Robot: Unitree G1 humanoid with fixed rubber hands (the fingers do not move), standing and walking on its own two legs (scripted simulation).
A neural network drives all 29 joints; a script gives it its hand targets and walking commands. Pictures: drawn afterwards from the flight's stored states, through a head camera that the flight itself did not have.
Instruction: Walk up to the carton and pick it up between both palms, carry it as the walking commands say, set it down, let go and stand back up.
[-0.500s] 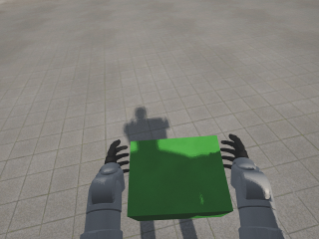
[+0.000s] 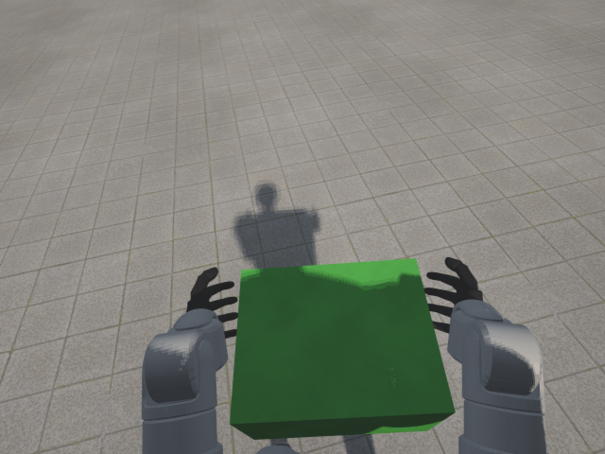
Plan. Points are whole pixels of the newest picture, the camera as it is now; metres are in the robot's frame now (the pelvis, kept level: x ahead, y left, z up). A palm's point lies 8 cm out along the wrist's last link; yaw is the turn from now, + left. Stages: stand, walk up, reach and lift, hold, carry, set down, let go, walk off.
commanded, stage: carry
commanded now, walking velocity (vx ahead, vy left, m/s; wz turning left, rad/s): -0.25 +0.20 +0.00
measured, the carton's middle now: (334, 350) +0.28 +0.00 -0.01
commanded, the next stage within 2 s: none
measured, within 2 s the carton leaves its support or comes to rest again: neither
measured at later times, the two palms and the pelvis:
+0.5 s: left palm out of the picture +0.08 +0.31 +0.08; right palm out of the picture +0.11 -0.01 +0.07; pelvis -0.18 +0.13 -0.01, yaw +0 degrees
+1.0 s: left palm out of the picture -0.11 +0.46 +0.07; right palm out of the picture -0.08 +0.14 +0.07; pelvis -0.37 +0.27 +0.00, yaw +0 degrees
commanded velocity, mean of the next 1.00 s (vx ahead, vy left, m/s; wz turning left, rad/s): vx -0.25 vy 0.20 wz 0.00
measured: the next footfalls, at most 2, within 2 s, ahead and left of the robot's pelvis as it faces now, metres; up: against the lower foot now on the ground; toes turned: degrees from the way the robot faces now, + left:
left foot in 0.20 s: +0.00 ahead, +0.22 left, +0.00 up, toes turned +5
right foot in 0.48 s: -0.16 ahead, +0.03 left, +0.00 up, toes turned -8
